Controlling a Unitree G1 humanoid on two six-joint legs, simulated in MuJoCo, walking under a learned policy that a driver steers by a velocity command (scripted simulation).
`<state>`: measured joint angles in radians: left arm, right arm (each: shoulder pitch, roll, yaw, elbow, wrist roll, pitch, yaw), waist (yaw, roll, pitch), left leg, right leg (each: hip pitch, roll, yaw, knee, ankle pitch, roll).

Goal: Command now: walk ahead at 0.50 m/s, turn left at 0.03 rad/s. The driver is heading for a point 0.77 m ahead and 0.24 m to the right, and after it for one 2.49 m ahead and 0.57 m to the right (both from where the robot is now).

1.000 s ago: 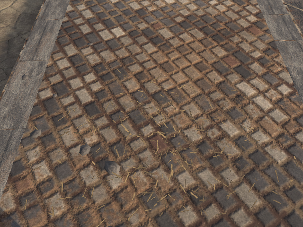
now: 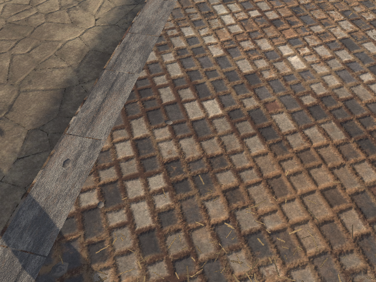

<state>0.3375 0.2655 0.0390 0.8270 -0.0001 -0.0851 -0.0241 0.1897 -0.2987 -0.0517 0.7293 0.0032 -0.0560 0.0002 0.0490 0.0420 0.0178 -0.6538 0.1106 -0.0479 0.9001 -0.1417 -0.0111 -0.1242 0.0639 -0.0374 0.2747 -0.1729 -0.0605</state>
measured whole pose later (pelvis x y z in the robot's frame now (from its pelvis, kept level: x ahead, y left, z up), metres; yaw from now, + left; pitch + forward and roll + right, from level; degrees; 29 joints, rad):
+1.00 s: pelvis +0.52 -0.09 +0.00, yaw -29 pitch +1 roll +1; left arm 0.33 0.27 0.07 0.72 -0.01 -0.04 -0.01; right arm 0.08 -0.31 -0.06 0.75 -0.01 -0.10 0.00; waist 0.05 0.03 0.05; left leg -0.63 0.10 -0.07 0.93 -0.21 -0.04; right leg -0.20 0.10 0.06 0.36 -0.17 -0.10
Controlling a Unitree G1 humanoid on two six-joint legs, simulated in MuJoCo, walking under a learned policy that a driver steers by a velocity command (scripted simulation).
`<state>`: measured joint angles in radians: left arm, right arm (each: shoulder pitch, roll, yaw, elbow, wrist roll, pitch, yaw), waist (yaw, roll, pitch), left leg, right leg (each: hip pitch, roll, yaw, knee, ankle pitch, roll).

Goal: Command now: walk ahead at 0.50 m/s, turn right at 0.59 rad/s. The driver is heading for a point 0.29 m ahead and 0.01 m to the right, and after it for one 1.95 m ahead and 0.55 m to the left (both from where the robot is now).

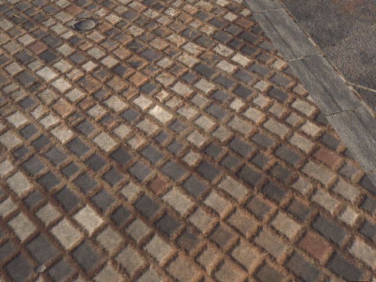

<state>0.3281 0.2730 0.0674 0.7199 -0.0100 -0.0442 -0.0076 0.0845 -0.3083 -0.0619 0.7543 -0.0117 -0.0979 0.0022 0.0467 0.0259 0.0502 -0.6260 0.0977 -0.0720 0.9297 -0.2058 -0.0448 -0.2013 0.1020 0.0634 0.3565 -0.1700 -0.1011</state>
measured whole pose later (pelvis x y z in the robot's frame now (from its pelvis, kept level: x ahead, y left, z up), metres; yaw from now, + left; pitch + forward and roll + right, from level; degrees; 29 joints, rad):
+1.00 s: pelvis +0.55 +0.03 +0.00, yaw +18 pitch +1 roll -2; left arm 0.31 0.27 0.07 0.79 0.01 -0.09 -0.01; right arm 0.20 -0.33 -0.08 0.69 0.02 -0.02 0.01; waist 0.05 0.06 0.03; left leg -0.67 0.09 -0.07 0.99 -0.19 -0.02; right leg -0.09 0.03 -0.10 0.28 -0.21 -0.03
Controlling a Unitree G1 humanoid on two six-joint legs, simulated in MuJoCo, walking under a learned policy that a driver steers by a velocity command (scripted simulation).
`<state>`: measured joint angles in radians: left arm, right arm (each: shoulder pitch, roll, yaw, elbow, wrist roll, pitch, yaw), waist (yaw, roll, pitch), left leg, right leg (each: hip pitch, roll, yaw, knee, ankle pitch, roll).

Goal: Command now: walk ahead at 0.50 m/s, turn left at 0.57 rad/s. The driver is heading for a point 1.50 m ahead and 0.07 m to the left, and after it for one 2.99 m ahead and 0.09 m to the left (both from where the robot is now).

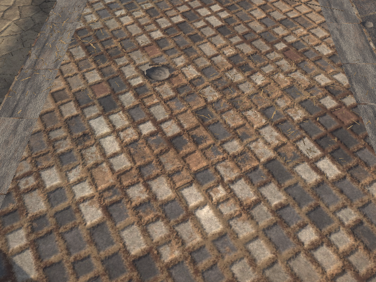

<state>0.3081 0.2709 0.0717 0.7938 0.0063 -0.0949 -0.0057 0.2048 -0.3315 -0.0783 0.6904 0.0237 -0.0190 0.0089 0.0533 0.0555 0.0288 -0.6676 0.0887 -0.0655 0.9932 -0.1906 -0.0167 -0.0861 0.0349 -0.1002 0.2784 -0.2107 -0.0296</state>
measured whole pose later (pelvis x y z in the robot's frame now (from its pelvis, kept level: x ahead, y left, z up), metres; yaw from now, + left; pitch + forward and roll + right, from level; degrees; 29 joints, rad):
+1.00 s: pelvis +0.58 +0.09 +0.00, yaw +16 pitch +1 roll -1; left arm 0.31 0.27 0.04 0.82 0.00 -0.09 -0.03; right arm 0.22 -0.30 -0.05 0.74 0.01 -0.05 0.00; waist 0.04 0.04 0.02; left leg -0.61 0.10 -0.04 1.00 -0.24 0.00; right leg -0.18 0.06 -0.04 0.32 -0.16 -0.07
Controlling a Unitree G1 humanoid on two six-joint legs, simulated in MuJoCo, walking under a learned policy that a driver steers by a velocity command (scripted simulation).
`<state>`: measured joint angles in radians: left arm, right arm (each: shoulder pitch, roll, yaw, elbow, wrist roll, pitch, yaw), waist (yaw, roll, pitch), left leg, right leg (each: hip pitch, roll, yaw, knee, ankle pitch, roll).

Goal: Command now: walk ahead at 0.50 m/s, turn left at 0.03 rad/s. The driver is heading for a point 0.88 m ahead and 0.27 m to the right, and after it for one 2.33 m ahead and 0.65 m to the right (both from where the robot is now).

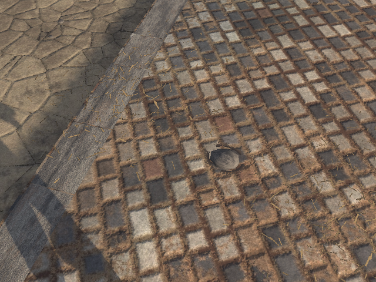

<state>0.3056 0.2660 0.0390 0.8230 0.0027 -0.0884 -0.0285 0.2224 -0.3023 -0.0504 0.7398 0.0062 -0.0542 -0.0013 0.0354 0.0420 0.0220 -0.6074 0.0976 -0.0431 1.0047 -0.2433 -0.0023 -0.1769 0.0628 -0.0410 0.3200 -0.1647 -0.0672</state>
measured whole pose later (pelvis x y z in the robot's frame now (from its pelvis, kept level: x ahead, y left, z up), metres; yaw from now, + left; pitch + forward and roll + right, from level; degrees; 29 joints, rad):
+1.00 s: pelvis +0.52 -0.08 +0.00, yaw -28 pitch +1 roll +1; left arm 0.30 0.28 0.07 0.72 -0.01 -0.05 -0.02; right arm 0.11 -0.31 -0.06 0.76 -0.01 -0.10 0.00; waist 0.03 0.02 0.06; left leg -0.57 0.10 -0.06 1.05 -0.29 -0.03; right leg -0.24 0.10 0.04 0.39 -0.16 -0.11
